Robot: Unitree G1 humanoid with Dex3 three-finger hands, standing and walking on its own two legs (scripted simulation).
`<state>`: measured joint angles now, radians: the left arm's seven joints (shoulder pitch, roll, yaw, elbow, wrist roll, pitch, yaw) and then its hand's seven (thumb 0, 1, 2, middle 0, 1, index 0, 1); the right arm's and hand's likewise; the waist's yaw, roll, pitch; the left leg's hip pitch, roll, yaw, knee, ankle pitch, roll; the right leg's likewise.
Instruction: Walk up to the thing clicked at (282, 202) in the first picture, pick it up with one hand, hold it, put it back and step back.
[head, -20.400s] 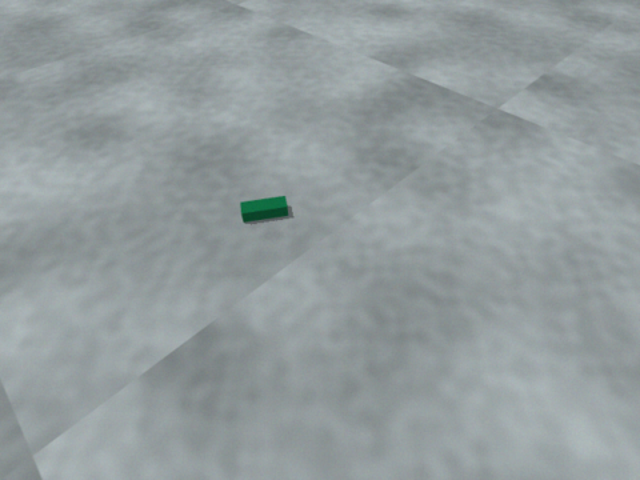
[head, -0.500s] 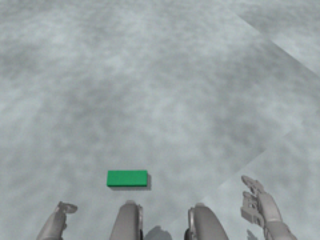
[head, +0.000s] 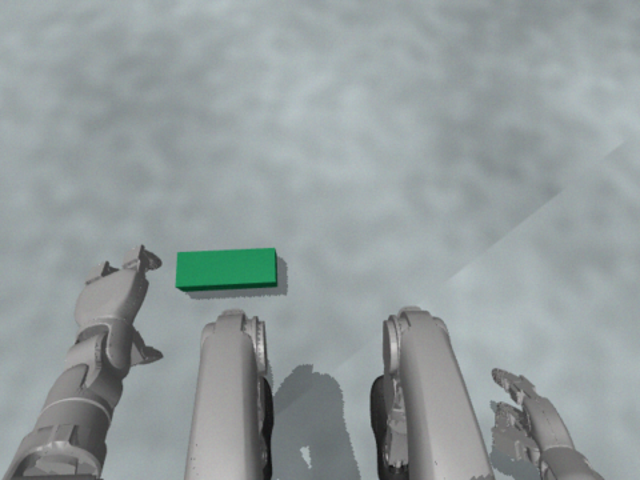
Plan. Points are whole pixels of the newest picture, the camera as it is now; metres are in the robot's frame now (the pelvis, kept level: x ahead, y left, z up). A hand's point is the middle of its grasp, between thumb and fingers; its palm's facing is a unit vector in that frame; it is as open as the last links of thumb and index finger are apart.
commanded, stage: rise first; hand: left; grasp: from above
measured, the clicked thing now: (228, 270) +0.45 +0.21 -0.42
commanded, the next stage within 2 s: none
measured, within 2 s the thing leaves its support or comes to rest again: neither
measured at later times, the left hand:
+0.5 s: hand (169, 296) +0.36 +0.27 -0.24, palm faces -0.47 -0.12 -0.87, open 14.3 cm
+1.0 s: hand (183, 288) +0.38 +0.26 -0.28, palm faces -0.46 -0.04 -0.89, open 14.1 cm
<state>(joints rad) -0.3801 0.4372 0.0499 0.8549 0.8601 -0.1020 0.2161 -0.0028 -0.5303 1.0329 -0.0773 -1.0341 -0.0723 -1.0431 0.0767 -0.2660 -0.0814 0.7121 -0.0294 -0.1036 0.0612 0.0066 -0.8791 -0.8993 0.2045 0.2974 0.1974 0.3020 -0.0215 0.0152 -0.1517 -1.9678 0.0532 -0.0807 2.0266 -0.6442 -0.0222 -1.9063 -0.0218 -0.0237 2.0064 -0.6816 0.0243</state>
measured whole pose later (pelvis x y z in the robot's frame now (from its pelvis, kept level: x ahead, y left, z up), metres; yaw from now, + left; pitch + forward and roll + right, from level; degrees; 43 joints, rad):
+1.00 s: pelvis -0.01 +0.00 -0.11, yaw -3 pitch +32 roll -5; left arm -0.69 0.53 0.03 1.28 1.25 -0.22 0.47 0.00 -0.52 1.01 -0.08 -1.00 -0.09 -1.00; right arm 0.09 -0.24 -0.05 0.80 -0.14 -0.06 0.12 0.00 -0.91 -0.90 0.21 0.30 0.20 0.30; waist -0.12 -0.02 -0.10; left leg -2.28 0.04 -0.13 2.36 -0.65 -0.02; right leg -2.20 0.00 -0.03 2.32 -0.68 0.04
